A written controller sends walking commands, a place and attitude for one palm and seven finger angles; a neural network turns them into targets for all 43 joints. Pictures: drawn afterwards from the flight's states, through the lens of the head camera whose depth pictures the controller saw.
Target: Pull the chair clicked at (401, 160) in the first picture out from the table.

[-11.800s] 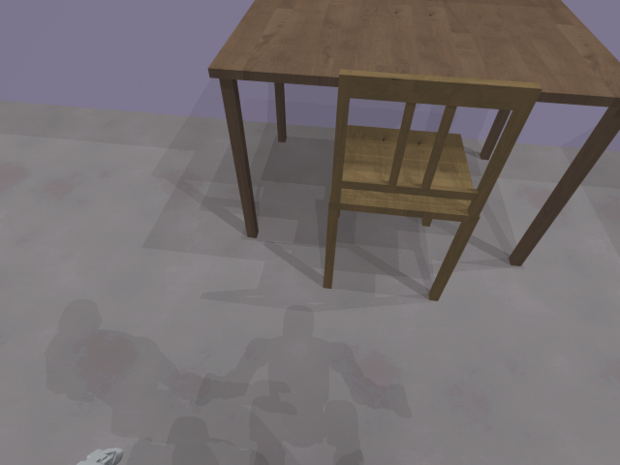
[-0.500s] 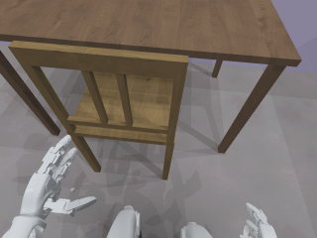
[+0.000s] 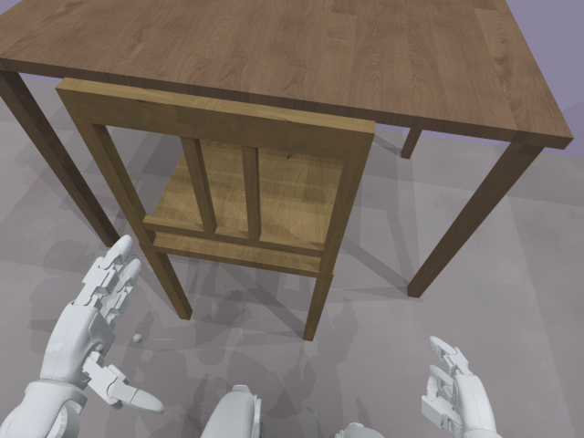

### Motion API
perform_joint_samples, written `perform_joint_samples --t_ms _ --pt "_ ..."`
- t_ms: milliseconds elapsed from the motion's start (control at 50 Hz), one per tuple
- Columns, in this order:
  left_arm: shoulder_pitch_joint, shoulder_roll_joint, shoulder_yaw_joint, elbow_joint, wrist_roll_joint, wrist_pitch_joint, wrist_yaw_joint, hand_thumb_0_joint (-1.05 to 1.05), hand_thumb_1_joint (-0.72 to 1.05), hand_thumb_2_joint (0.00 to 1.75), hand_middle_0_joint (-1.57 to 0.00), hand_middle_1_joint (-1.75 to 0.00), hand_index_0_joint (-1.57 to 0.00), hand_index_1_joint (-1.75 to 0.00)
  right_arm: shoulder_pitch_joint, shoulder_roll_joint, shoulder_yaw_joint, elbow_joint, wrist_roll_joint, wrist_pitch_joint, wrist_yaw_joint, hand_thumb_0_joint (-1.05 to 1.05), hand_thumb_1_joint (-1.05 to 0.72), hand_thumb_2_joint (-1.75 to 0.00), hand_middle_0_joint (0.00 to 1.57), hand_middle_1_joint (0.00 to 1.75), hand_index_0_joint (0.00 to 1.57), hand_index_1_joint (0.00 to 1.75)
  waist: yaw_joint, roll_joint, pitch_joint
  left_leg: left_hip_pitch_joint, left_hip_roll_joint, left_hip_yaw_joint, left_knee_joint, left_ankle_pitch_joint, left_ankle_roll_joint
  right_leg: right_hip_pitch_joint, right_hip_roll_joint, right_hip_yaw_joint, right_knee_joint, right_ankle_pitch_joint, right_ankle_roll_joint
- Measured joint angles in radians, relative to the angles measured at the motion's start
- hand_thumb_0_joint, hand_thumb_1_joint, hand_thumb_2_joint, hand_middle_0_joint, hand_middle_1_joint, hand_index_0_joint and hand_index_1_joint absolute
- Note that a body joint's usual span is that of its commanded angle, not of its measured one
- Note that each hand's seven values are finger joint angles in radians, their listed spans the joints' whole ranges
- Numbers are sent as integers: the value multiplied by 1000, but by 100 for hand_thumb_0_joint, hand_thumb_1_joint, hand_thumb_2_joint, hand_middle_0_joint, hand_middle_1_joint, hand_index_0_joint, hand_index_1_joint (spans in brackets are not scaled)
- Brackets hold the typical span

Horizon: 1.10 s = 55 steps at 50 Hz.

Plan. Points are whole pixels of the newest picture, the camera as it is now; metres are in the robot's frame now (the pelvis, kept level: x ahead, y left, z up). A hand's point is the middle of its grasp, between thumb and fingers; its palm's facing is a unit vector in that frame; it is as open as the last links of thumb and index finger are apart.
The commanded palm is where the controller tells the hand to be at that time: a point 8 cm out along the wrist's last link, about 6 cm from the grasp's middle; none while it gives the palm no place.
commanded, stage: raise the hand toward the chair's back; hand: left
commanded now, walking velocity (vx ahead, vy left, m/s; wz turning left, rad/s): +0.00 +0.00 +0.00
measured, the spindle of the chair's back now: (201, 188) +0.51 +0.19 -0.01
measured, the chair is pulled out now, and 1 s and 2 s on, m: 0.00 0.00 0.00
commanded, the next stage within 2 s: aim the fingers beside a spindle in 0.66 s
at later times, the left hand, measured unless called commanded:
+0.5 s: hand (155, 323) +0.24 +0.18 +0.05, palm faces -0.08 -0.99 -0.07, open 16.9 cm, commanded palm +0.23 +0.24 +0.05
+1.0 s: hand (164, 309) +0.26 +0.18 +0.04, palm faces -0.08 -0.99 -0.06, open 16.9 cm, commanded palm +0.25 +0.24 +0.04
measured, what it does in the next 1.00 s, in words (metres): stands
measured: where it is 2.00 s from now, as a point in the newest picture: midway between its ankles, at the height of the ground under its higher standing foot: outside the picture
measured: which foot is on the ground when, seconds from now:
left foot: down 0.00-1.00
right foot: down 0.00-1.00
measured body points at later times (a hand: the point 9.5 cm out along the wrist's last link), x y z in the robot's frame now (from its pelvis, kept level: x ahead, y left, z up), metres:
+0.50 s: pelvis +0.01 -0.02 +0.01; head +0.06 -0.01 +0.45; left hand +0.24 +0.24 +0.06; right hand +0.16 -0.27 -0.07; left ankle +0.08 +0.10 -0.65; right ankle -0.01 -0.14 -0.65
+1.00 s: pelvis +0.02 -0.02 +0.00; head +0.08 -0.02 +0.45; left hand +0.26 +0.24 +0.05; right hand +0.18 -0.28 -0.08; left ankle +0.08 +0.10 -0.65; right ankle -0.01 -0.14 -0.65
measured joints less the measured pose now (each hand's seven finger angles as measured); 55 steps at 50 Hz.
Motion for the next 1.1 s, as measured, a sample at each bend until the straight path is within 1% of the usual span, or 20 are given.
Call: perform_joint_samples --t_ms 220,380,520,820,920,1100 --pt "-35 20 29 45 -19 3 -16 -1 -50 30 -6 -8 -6 -8 48 -26 -14 37 8 1 -10 1 -90 -90 21 30 21 30 -22 6 9 22 5 3 -26 9 -8 13 5 4 -17 7 -8" --pt "-30 13 27 68 -22 -8 -13 -1 -50 30 -6 -8 -6 -8 60 -37 -30 48 11 -6 -12 1 -90 -90 21 30 21 30 -33 6 5 29 9 7 -41 12 -16 13 8 8 -22 7 -15" --pt "-33 5 23 78 -20 -29 -11 -1 -50 30 -6 -8 -6 -8 45 -33 -33 54 10 -10 -13 1 -90 -90 21 30 20 30 -30 5 4 29 12 3 -40 8 -24 11 12 6 -17 -1 -22" --pt "-49 -7 26 106 -28 -33 -34 -1 -50 30 -6 -8 -6 -8 14 -23 -27 54 5 -5 -13 1 -90 -90 21 30 21 30 -17 9 -2 34 12 0 -43 -2 -33 15 13 3 -16 -14 -30" --pt "-82 0 32 142 -26 -44 -46 -1 -50 30 -6 -8 -6 -8 12 -30 -25 58 2 -4 -15 1 -90 -90 21 30 21 30 -17 7 -4 18 13 -1 -30 -8 -34 0 13 2 -3 -21 -32" --pt "-123 9 51 179 -35 -54 -60 -1 -50 30 -6 -8 -6 -8 20 -36 -33 68 0 3 -10 1 -90 -90 21 30 21 30 -25 2 -7 -6 15 4 -14 -15 -32 -26 14 8 14 -27 -30"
